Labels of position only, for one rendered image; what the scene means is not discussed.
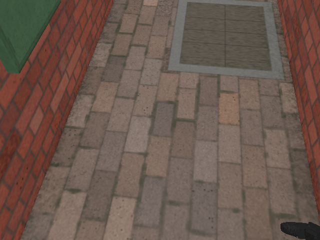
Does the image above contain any right robot hand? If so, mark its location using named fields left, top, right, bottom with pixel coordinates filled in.
left=280, top=222, right=320, bottom=240

